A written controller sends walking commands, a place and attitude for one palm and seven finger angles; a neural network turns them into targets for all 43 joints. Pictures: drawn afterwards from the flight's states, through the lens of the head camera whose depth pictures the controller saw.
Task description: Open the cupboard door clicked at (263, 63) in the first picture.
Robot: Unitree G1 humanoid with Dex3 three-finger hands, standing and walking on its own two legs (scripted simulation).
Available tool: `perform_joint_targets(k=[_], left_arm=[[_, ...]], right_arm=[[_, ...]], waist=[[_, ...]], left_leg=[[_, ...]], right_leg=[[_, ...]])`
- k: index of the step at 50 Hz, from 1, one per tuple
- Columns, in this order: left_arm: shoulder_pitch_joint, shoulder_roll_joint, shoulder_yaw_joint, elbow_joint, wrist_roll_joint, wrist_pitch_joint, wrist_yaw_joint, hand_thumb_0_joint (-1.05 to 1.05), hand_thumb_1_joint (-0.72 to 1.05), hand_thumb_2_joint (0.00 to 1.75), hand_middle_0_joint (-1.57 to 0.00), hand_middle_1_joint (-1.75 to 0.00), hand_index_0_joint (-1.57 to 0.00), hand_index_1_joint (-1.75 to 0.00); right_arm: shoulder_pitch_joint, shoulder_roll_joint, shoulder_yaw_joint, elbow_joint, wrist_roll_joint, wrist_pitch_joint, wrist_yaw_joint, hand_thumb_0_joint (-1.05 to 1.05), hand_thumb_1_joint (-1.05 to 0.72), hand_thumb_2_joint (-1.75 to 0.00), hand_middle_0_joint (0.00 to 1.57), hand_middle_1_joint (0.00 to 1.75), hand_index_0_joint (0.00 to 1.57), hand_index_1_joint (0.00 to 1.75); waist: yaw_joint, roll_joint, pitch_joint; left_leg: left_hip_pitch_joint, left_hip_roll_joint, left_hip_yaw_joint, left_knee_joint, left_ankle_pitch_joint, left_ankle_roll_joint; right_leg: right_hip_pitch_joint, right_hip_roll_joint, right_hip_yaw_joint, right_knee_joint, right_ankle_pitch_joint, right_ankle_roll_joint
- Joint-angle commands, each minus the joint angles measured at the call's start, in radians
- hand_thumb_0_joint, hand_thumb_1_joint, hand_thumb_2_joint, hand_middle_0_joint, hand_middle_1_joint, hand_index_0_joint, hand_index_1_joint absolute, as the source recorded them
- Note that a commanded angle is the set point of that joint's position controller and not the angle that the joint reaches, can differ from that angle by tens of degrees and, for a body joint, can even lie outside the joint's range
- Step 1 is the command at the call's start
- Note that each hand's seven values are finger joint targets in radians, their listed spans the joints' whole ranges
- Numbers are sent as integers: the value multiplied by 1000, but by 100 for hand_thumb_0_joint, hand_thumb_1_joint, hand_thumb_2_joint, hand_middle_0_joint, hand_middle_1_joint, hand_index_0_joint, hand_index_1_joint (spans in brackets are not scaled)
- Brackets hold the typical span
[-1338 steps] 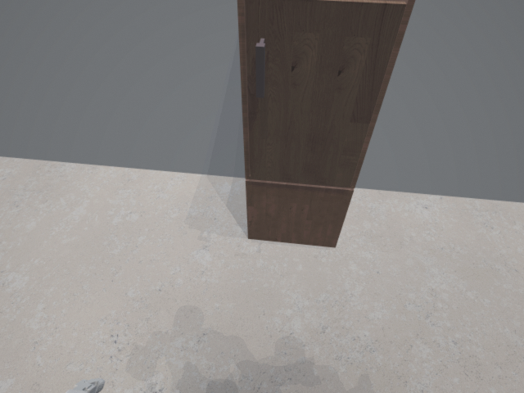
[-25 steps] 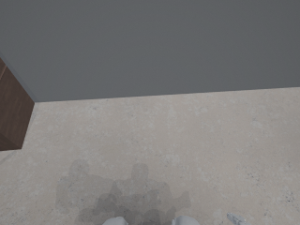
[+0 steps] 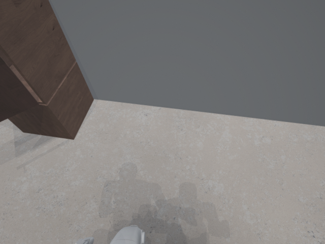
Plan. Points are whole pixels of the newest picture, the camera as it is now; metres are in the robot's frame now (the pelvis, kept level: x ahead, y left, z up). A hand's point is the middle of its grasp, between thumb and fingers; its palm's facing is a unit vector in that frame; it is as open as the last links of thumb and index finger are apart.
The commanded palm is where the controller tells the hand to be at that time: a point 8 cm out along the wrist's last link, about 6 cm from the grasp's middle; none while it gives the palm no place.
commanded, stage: turn to face it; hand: left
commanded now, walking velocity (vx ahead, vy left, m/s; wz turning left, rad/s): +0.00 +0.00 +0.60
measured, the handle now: out of the picture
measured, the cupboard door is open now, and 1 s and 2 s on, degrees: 46 46 46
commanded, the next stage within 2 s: take the last steps up to it in 1.00 s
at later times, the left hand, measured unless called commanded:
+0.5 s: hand out of the picture +0.07 +0.25 -0.16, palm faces +0.29 -0.92 -0.27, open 7.4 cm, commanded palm none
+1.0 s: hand out of the picture -0.06 +0.21 -0.19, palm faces +0.57 -0.78 -0.24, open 7.4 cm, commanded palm none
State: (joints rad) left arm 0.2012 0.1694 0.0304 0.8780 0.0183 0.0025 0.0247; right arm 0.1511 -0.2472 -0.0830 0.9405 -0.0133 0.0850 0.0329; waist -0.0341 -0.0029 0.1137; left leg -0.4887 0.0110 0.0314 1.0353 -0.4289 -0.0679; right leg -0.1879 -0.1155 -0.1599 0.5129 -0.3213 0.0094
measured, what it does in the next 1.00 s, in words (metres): steps on the spot, turning left: left foot, then right foot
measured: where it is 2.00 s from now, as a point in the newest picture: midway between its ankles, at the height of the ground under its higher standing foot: outside the picture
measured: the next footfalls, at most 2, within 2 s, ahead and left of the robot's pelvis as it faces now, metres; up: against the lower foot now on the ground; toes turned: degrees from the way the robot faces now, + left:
left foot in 0.16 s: +0.05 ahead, +0.14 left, +0.00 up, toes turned +11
right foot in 0.56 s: +0.10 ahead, -0.11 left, +0.00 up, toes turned +18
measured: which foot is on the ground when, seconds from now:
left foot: up 0.00-0.14, down 0.16-0.56, up 0.58-0.92, down 0.94-1.00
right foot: down 0.00-0.16, up 0.18-0.54, down 0.56-0.94, up 0.96-1.00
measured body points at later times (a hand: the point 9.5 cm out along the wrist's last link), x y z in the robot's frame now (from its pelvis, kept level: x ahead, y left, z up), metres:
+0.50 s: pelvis +0.02 +0.01 +0.00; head +0.07 +0.03 +0.44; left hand +0.06 +0.30 -0.14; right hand +0.16 -0.21 -0.15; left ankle +0.01 +0.13 -0.74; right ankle +0.06 -0.13 -0.70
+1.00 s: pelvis +0.03 +0.02 -0.02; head +0.06 +0.07 +0.43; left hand -0.09 +0.25 -0.18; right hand +0.28 -0.12 -0.14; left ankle -0.01 +0.11 -0.74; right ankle +0.06 -0.12 -0.71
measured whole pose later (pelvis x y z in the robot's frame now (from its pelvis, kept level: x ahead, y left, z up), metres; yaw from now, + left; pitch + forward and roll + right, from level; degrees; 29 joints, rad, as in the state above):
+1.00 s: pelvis +0.03 +0.02 -0.02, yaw +33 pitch +0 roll +1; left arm 0.26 0.25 0.06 0.97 0.01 0.04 0.03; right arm 0.08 -0.21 -0.05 0.93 -0.02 0.03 0.02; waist 0.02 -0.06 0.12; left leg -0.31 -0.01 0.08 0.62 -0.30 0.05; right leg -0.31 -0.14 -0.12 0.89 -0.54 0.06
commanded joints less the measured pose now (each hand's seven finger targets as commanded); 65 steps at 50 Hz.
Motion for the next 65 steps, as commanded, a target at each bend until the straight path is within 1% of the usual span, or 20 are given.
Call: perform_joint_targets(k=[1,6,8,10,14,22,26,27,28,29,33,41,45,46,47,48,55,62,64,65], left_arm=[[97,240,71,-33,9,-18,8,0,90,90,-20,-30,-20,-30],[62,250,84,-35,-5,-10,-5,0,90,90,-20,-30,-20,-30],[-15,143,51,-113,-7,2,-10,0,90,90,-20,-30,-20,-30],[-93,148,58,-100,-4,20,1,0,90,90,-20,-30,-20,-30],[-12,151,65,-37,3,28,-20,0,90,90,-20,-30,-20,-30],[-60,142,56,-74,-3,19,-14,0,90,90,-20,-30,-20,-30],[38,156,62,-59,-10,0,-4,0,90,90,-20,-30,-20,-30],[80,207,74,-52,-2,-13,3,0,90,90,-20,-30,-20,-30],[99,290,91,-48,13,-19,11,0,90,90,-20,-30,-20,-30],[88,306,77,-57,8,-14,10,0,90,90,-20,-30,-20,-30],[-36,179,49,-75,-1,-19,13,0,90,90,-20,-30,-20,-30],[110,235,71,-5,11,-20,8,0,90,90,-20,-30,-20,-30],[75,236,74,6,-3,-17,1,0,90,90,-20,-30,-20,-30],[78,195,67,-14,-11,-12,-4,0,90,90,-20,-30,-20,-30],[48,124,40,-43,-14,-5,-8,0,90,90,-20,-30,-20,-30],[5,142,41,-41,-2,16,4,0,90,90,-20,-30,-20,-30],[54,112,43,51,-1,26,-14,0,90,90,-20,-30,-20,-30],[56,97,44,41,5,-2,-35,0,90,90,-20,-30,-20,-30],[156,109,56,75,8,-17,-34,0,90,90,-20,-30,-20,-30],[224,169,71,90,20,-27,-24,0,90,90,-20,-30,-20,-30]], right_arm=[[-117,-24,3,-102,5,-36,5,0,-90,-90,20,30,20,30],[22,-92,-13,-79,-3,-58,-3,0,-90,-90,20,30,20,30],[173,-282,-60,-60,-8,-60,-18,0,-90,-90,20,30,20,30],[142,-249,-54,-61,-10,-63,-42,0,-90,-90,20,30,20,30],[-6,-172,-23,-95,-10,-76,-45,0,-90,-90,20,30,20,30],[26,-176,-35,-84,-15,-65,-38,0,-90,-90,20,30,20,30],[-20,-163,-40,-101,-5,-57,-38,0,-90,-90,20,30,20,30],[-17,-125,-37,-107,4,-58,-32,0,-90,-90,20,30,20,30],[-6,-59,-27,-127,9,-60,-27,0,-90,-90,20,30,20,30],[-15,-87,-31,-130,-2,-55,-21,0,-90,-90,20,30,20,30],[-4,-61,-22,-72,-3,-28,-7,0,-90,-90,20,30,20,30],[-103,-13,12,-78,6,-43,-5,0,-90,-90,20,30,20,30],[15,-55,7,-42,0,-63,-14,0,-90,-90,20,30,20,30],[67,-142,-13,-33,-10,-73,-18,0,-90,-90,20,30,20,30],[134,-230,-33,-27,-10,-70,-25,0,-90,-90,20,30,20,30],[148,-228,-29,-14,-8,-65,-38,0,-90,-90,20,30,20,30],[17,-121,8,-33,-8,-85,-61,0,-90,-90,20,30,20,30],[33,-134,-4,-14,-14,-77,-42,0,-90,-90,20,30,20,30],[7,-106,-4,-23,-7,-77,-38,0,-90,-90,20,30,20,30],[9,-50,4,-37,3,-80,-31,0,-90,-90,20,30,20,30]], waist=[[79,-215,-134],[-9,-106,-207],[-87,310,-273],[-69,209,-232],[24,137,-150],[9,160,-160],[62,150,-193],[83,14,-216],[91,-269,-202],[86,-231,-172],[12,-202,-109],[83,-219,-128],[6,-153,-184],[-20,53,-244],[-52,299,-264],[-59,210,-262],[31,125,-174],[40,173,-105],[97,77,-85],[131,-135,-84]], left_leg=[[-6,-4,66,-197,-21,8],[374,0,72,-585,276,62],[575,427,-455,-636,899,316],[456,362,-405,-656,659,297],[313,218,-240,-703,483,217],[294,190,-329,-666,495,227],[176,132,-357,-561,499,177],[54,71,-310,-461,353,124],[-126,-93,-102,-218,-62,36],[-111,-73,-95,19,-196,35],[-109,9,-64,206,10,5],[37,-17,64,-249,-31,20],[325,-21,79,-590,229,55],[511,151,-112,-621,504,124],[577,389,-385,-641,883,265],[510,401,-361,-648,830,302],[380,238,-170,-692,680,243],[235,183,-248,-736,51,231],[52,103,-207,-625,-99,180],[-147,1,-97,-409,-154,125]], right_leg=[[179,-234,76,-77,706,-101],[-8,-219,-19,196,576,-9],[-410,-13,26,602,-377,82],[-446,-22,155,698,-267,73],[-364,-1,159,628,-71,77],[-234,74,137,307,-101,71],[32,101,123,-30,70,52],[189,-5,227,-168,124,28],[270,-291,491,-231,226,-83],[126,-393,498,-226,281,-165],[64,-204,195,-160,489,-112],[169,-227,100,-69,741,-110],[50,-194,32,105,647,-33],[-134,-116,-26,271,361,29],[-321,-10,8,475,-313,71],[-320,-6,121,562,-348,56],[-275,21,141,505,-106,57],[-99,83,55,157,-110,30],[142,69,60,-65,-24,18],[292,-109,268,-209,-210,-36]])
